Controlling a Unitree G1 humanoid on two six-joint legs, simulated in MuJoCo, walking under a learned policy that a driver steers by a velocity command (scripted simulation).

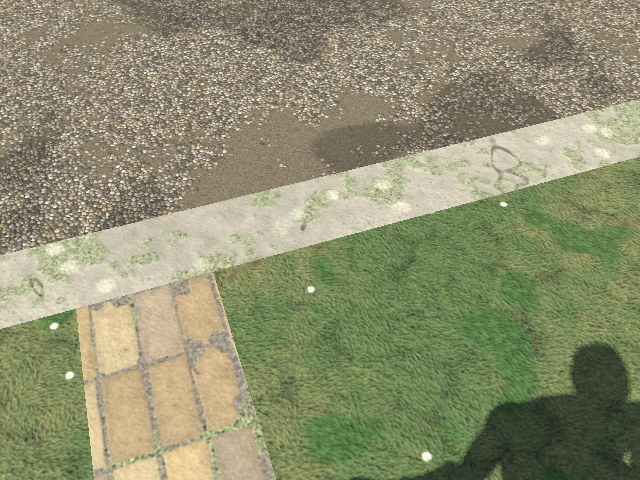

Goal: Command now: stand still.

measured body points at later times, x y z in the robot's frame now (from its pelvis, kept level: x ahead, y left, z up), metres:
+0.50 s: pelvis +0.10 +0.04 +0.01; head +0.12 +0.06 +0.46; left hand +0.22 +0.31 -0.12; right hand +0.08 -0.21 -0.12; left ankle +0.03 +0.12 -0.74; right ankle +0.13 -0.11 -0.66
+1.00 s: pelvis +0.38 -0.01 +0.01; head +0.39 -0.01 +0.46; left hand +0.41 +0.26 -0.13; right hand +0.48 -0.28 -0.12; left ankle +0.39 +0.15 -0.65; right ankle +0.40 -0.09 -0.74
